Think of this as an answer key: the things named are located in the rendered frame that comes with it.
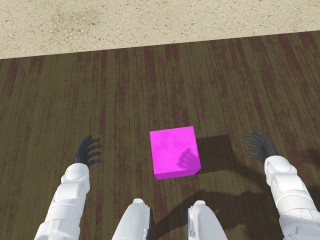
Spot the robot right hand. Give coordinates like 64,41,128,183
243,129,279,166

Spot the robot right shin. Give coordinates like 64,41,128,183
188,200,206,240

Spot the left robot forearm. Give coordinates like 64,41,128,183
34,163,90,240

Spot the right robot forearm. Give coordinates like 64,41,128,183
264,155,320,237

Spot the robot right thigh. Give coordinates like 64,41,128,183
188,205,228,240

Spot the carton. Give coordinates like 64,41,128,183
150,126,201,180

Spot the robot left hand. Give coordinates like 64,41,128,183
72,134,102,167

